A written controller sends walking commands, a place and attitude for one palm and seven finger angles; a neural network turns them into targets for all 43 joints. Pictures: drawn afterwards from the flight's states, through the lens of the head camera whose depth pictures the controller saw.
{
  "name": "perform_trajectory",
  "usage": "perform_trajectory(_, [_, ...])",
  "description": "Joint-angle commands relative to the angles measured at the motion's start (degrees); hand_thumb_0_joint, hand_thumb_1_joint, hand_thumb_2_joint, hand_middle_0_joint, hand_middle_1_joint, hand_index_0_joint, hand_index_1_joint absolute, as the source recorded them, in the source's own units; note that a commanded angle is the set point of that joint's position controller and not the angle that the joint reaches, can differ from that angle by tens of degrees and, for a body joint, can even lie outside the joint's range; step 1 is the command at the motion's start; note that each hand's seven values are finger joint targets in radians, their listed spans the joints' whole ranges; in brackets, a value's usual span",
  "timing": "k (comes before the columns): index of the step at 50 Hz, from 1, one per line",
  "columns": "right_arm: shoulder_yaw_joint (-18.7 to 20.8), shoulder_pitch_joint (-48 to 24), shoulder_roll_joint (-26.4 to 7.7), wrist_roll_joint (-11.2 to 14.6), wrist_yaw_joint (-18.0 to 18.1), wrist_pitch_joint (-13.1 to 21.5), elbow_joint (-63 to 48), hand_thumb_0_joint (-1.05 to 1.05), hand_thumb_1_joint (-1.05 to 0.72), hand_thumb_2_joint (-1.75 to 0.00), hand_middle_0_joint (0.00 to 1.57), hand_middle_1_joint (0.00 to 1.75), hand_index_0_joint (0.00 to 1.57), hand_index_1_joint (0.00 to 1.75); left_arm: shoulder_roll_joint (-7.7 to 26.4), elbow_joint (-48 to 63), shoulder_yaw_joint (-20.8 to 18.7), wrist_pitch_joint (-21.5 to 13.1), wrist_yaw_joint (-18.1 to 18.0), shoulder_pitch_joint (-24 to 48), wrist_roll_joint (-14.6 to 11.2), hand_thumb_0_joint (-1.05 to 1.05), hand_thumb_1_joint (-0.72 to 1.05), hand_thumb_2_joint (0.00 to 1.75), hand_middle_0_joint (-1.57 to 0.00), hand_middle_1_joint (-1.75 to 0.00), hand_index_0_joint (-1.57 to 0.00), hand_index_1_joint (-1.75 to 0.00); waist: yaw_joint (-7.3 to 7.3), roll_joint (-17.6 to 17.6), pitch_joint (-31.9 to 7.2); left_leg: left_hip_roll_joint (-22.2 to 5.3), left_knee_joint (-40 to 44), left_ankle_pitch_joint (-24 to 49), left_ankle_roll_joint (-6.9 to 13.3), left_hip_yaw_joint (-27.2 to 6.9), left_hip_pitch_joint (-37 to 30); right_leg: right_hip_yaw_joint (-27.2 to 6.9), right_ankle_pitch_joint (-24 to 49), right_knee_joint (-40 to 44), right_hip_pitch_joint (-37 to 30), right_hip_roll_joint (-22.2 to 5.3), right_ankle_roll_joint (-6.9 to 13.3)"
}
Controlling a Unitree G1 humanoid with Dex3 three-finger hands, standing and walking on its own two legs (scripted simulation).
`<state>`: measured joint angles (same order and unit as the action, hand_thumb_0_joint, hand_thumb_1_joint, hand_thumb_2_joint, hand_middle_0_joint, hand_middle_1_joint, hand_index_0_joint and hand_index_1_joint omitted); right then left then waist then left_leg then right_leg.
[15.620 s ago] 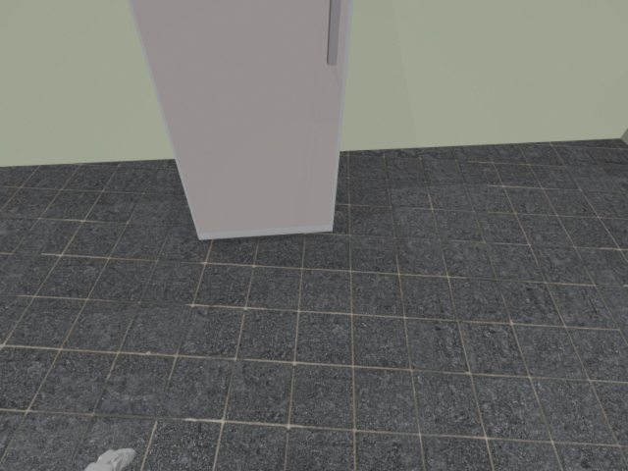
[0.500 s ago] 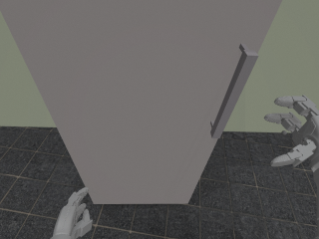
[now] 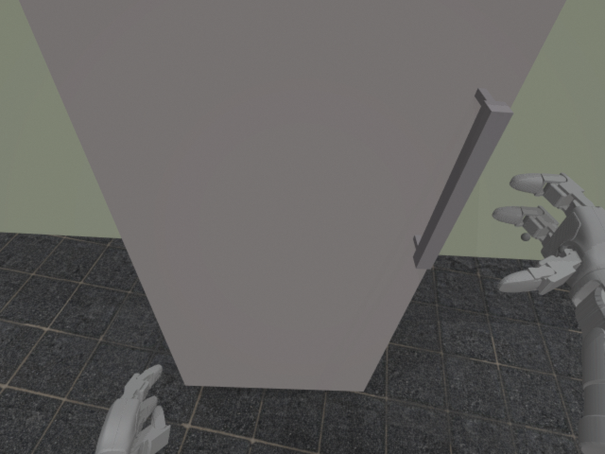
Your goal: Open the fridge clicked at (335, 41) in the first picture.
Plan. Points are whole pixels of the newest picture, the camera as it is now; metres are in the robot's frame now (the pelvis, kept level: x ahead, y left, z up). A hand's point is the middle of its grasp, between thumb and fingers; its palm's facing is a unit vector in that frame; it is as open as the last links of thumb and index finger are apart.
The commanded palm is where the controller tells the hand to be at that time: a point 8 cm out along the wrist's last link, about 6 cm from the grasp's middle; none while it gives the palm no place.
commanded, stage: move the hooked fingers beside the handle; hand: right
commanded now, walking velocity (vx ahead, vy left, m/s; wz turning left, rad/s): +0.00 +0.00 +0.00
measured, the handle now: (448, 190) +0.43 -0.17 +0.16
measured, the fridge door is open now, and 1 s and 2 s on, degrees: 0 0 0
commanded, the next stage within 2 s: none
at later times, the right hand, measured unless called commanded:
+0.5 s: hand (506, 214) +0.38 -0.23 +0.18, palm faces +0.00 +1.00 -0.05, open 14.0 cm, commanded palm +0.35 -0.28 +0.18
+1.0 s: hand (501, 225) +0.37 -0.22 +0.17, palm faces -0.01 +1.00 -0.04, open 14.0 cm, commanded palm +0.34 -0.27 +0.17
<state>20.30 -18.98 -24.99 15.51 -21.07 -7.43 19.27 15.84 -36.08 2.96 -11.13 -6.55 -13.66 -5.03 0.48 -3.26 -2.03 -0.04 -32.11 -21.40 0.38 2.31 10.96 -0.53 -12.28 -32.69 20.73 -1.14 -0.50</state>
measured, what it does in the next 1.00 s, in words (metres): stands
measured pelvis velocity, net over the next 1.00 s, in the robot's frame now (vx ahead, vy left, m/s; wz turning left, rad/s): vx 0.00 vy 0.00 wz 0.01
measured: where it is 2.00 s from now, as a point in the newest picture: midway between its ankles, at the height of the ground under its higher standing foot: outside the picture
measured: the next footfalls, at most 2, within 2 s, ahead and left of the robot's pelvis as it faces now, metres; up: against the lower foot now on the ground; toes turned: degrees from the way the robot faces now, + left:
none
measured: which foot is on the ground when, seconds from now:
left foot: down 0.00-1.00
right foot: down 0.00-1.00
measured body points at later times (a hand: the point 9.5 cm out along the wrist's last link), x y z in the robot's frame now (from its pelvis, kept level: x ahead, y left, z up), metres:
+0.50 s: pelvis +0.00 +0.00 +0.00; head +0.01 +0.02 +0.45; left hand +0.15 +0.25 -0.09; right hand +0.37 -0.28 +0.18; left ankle -0.05 +0.11 -0.73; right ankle +0.05 -0.13 -0.73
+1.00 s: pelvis +0.00 +0.00 +0.00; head +0.00 +0.02 +0.45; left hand +0.17 +0.24 -0.09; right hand +0.36 -0.27 +0.17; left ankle -0.05 +0.11 -0.73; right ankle +0.05 -0.13 -0.73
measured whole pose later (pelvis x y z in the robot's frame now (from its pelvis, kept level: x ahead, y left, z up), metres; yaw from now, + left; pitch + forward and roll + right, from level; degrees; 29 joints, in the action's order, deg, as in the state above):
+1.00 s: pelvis +0.00 +0.00 +0.00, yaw +0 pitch +1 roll +0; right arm 17.5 -22.5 -23.0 14.7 -18.3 -8.0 23.1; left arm 15.4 -35.6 2.7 -7.8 -5.7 -13.5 -5.0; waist 0.0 -3.3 -3.1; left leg -0.3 -32.3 -21.7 0.0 1.8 11.8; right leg -0.1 -12.9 -33.2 21.5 -0.9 -0.2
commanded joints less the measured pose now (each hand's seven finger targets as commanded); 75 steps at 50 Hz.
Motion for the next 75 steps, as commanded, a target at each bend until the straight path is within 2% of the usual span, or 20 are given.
perform_trajectory(1, [8.7,-20.6,-18.6,1.7,0.5,4.7,-12.4,0.00,0.50,-0.30,0.30,1.20,0.30,1.20,7.0,8.9,-2.7,-3.0,-0.4,5.5,0.4,0.00,0.90,0.90,-0.20,-0.30,-0.20,-0.30,0.40,1.3,-14.8,0.2,5.4,19.9,0.1,-0.1,5.7,-0.8,9.4,1.7,-16.0,1.3,3.2])
perform_trajectory(8, [4.6,-20.4,-14.3,1.4,-0.4,4.1,-9.4,0.00,0.50,-0.30,0.30,1.20,0.30,1.20,6.9,9.1,-2.9,-2.3,-0.1,4.9,0.0,0.00,0.90,0.90,-0.20,-0.30,-0.20,-0.30,-0.49,-0.1,-11.8,0.2,5.3,20.1,0.0,0.0,8.0,-0.4,8.8,1.3,-15.1,1.3,3.1])
perform_trajectory(9, [3.8,-20.2,-14.1,1.3,-0.5,3.8,-8.0,0.00,0.50,-0.30,0.30,1.20,0.30,1.20,7.2,8.7,-3.1,-2.0,0.0,4.5,0.0,0.00,0.90,0.90,-0.20,-0.30,-0.20,-0.30,-0.78,2.6,-11.0,0.2,5.7,20.2,-0.2,-0.1,8.2,-0.2,8.6,1.1,-14.6,1.1,3.3])
perform_trajectory(14, [4.6,-24.2,-16.0,1.2,0.2,4.5,-8.9,0.00,0.50,-0.30,0.30,1.20,0.30,1.20,7.5,8.5,-3.3,-1.5,-0.3,4.1,0.2,0.00,0.90,0.90,-0.20,-0.30,-0.20,-0.30,-1.14,3.1,-13.2,0.2,5.6,20.2,-0.2,-0.4,8.0,-0.4,9.0,0.6,-15.2,1.1,3.4])
perform_trajectory(22, [2.7,-31.3,-14.5,-0.1,1.5,7.3,-6.8,0.00,0.50,-0.30,0.30,1.20,0.30,1.20,6.9,7.5,-3.1,-1.4,-0.4,3.0,0.5,0.00,0.90,0.90,-0.20,-0.30,-0.20,-0.30,-1.87,-2.7,-16.1,0.4,4.8,19.1,0.4,-0.2,8.4,-0.9,9.7,0.6,-17.8,1.2,3.2])
perform_trajectory(24, [4.5,-26.1,-16.1,0.1,1.4,6.4,-2.0,0.00,0.50,-0.30,0.30,1.20,0.30,1.20,7.6,7.3,-3.2,-0.8,-0.1,2.2,0.5,0.00,0.90,0.90,-0.20,-0.30,-0.20,-0.30,-0.97,2.2,-14.9,0.4,5.0,20.3,0.2,-0.1,7.0,-0.8,10.0,0.7,-15.3,1.0,3.4])
perform_trajectory(27, [5.1,-23.8,-15.8,0.2,1.1,5.2,-2.4,0.00,0.50,-0.30,0.30,1.20,0.30,1.20,7.4,8.6,-3.4,-0.4,0.3,3.0,0.3,0.00,0.90,0.90,-0.20,-0.30,-0.20,-0.30,-0.06,0.6,-15.4,0.1,4.4,22.3,0.1,-0.3,6.2,-0.3,10.6,0.9,-14.5,1.3,3.2])
perform_trajectory(30, [7.0,-21.3,-17.6,0.3,1.0,4.9,-1.9,0.00,0.50,-0.30,0.30,1.20,0.30,1.20,7.6,9.1,-3.5,0.4,0.6,3.0,0.3,0.00,0.90,0.90,-0.20,-0.30,-0.20,-0.30,0.16,3.7,-13.7,0.2,4.4,23.5,-0.2,-0.2,5.7,0.1,10.7,1.0,-12.4,1.0,3.4])
perform_trajectory(35, [6.6,-26.5,-17.8,0.4,1.2,7.5,-12.1,0.00,0.50,-0.30,0.30,1.20,0.30,1.20,7.0,10.1,-3.4,0.1,0.6,3.3,0.3,0.00,0.90,0.90,-0.20,-0.30,-0.20,-0.30,-0.67,-2.2,-17.0,0.8,4.2,22.6,0.3,-0.2,6.0,-0.2,12.5,0.7,-16.6,1.0,3.4])
perform_trajectory(38, [3.4,-27.5,-13.6,0.9,1.4,8.4,-15.7,0.00,0.50,-0.30,0.30,1.20,0.30,1.20,6.4,9.8,-3.2,-0.7,0.3,3.6,0.4,0.00,0.90,0.90,-0.20,-0.30,-0.20,-0.30,-1.55,-3.8,-17.5,1.0,4.3,20.9,0.5,0.3,7.7,-0.9,12.6,0.8,-19.9,0.7,3.2])
perform_trajectory(45, [-0.4,-22.6,-9.2,0.6,2.1,2.4,-6.6,0.00,0.50,-0.30,0.30,1.20,0.30,1.20,7.1,8.3,-3.1,-0.2,0.1,4.0,-0.1,0.00,0.90,0.90,-0.20,-0.30,-0.20,-0.30,-1.47,1.6,-9.5,0.7,5.8,16.0,0.1,0.6,10.1,-0.9,6.3,2.4,-14.5,0.9,3.1])
perform_trajectory(49, [3.9,-23.2,-14.6,0.0,4.0,2.4,-7.8,0.00,0.50,-0.30,0.30,1.20,0.30,1.20,7.5,8.7,-3.3,0.7,0.2,4.2,0.2,0.00,0.90,0.90,-0.20,-0.30,-0.20,-0.30,-0.59,3.8,-12.1,0.5,6.0,15.9,0.1,0.0,8.3,-0.9,6.6,2.0,-14.1,0.8,3.2])
perform_trajectory(52, [3.2,-30.1,-14.1,-0.4,4.8,5.8,-14.8,0.00,0.50,-0.30,0.30,1.20,0.30,1.20,6.3,9.6,-2.7,0.3,0.2,5.2,0.5,0.00,0.90,0.90,-0.20,-0.30,-0.20,-0.30,-1.16,-1.6,-16.7,0.5,4.9,17.8,0.5,-0.1,7.0,-0.9,9.1,1.5,-17.8,1.0,3.1])
perform_trajectory(55, [5.7,-30.3,-16.4,-0.1,4.9,8.3,-15.9,0.00,0.50,-0.30,0.30,1.20,0.30,1.20,6.4,9.1,-2.7,-0.3,0.2,5.0,0.9,0.00,0.90,0.90,-0.20,-0.30,-0.20,-0.30,-0.99,-0.8,-19.2,0.7,4.8,19.7,0.5,-0.3,5.5,-1.1,10.9,1.1,-19.4,0.8,3.2])
perform_trajectory(57, [3.7,-28.1,-13.6,-0.1,4.1,7.8,-13.5,0.00,0.50,-0.30,0.30,1.20,0.30,1.20,6.0,9.0,-2.4,-0.4,0.1,5.4,0.7,0.00,0.90,0.90,-0.20,-0.30,-0.20,-0.30,-0.90,-2.6,-17.3,0.6,4.7,19.9,0.6,-0.1,6.1,-0.7,10.7,1.3,-19.3,1.0,3.0])
perform_trajectory(63, [-1.5,-21.8,-8.8,0.3,1.2,0.1,0.1,0.00,0.50,-0.30,0.30,1.20,0.30,1.20,7.4,8.7,-2.9,1.0,0.3,4.6,-0.4,0.00,0.90,0.90,-0.20,-0.30,-0.20,-0.30,-1.40,2.8,-6.1,0.2,6.3,15.0,0.0,0.1,10.9,-0.8,3.8,2.3,-11.2,1.1,3.0])
perform_trajectory(67, [-1.3,-28.5,-9.8,0.5,2.6,3.1,-11.0,0.00,0.50,-0.30,0.30,1.20,0.30,1.20,6.8,10.1,-3.2,0.8,0.3,5.2,-0.1,0.00,0.90,0.90,-0.20,-0.30,-0.20,-0.30,-1.65,1.1,-13.5,0.3,5.5,16.0,0.3,-0.1,9.3,-1.3,6.6,1.3,-15.6,1.1,3.2])
perform_trajectory(70, [5.4,-30.2,-16.3,0.9,5.1,8.6,-21.8,0.00,0.50,-0.30,0.30,1.20,0.30,1.20,6.6,10.1,-3.0,-0.1,0.4,5.3,0.8,0.00,0.90,0.90,-0.20,-0.30,-0.20,-0.30,-0.47,-0.8,-22.1,0.6,4.3,19.7,0.5,-0.4,5.1,-1.3,11.2,0.7,-19.7,1.2,3.4])
perform_trajectory(72, [6.4,-30.3,-16.3,0.6,6.0,10.4,-20.8,0.00,0.50,-0.30,0.30,1.20,0.30,1.20,6.0,9.2,-2.6,-0.6,0.4,5.1,1.0,0.00,0.90,0.90,-0.20,-0.30,-0.20,-0.30,-0.61,-1.3,-21.8,0.8,3.8,20.2,0.6,0.0,4.7,-1.3,12.3,1.0,-20.7,1.0,3.1])
perform_trajectory(75, [6.0,-24.2,-15.3,-0.2,5.6,7.8,-11.6,0.00,0.50,-0.30,0.30,1.20,0.30,1.20,6.3,8.0,-2.5,-0.4,0.2,5.0,0.7,0.00,0.90,0.90,-0.20,-0.30,-0.20,-0.30,-0.17,-0.8,-14.7,0.6,5.0,19.2,0.3,-0.3,5.6,-0.3,9.3,1.9,-16.3,1.0,3.2])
